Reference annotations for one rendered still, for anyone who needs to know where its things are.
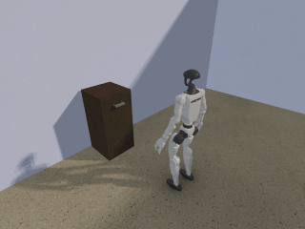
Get robot head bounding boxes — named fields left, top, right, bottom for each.
left=183, top=69, right=200, bottom=95

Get robot right hand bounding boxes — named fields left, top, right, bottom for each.
left=194, top=120, right=203, bottom=132

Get right robot forearm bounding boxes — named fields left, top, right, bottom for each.
left=197, top=109, right=207, bottom=122

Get right robot upper arm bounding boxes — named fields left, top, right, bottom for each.
left=197, top=88, right=207, bottom=112

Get handle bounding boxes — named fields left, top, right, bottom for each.
left=113, top=102, right=125, bottom=108

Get left robot upper arm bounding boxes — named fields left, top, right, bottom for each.
left=173, top=94, right=186, bottom=124

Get robot right foot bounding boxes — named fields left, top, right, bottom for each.
left=179, top=169, right=193, bottom=181

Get cabinet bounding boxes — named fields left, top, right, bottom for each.
left=81, top=81, right=134, bottom=160

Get robot left hand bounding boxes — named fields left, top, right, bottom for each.
left=154, top=138, right=166, bottom=154

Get drawer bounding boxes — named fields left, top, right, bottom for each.
left=102, top=93, right=131, bottom=115

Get left robot forearm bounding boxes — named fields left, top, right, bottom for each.
left=161, top=117, right=176, bottom=141

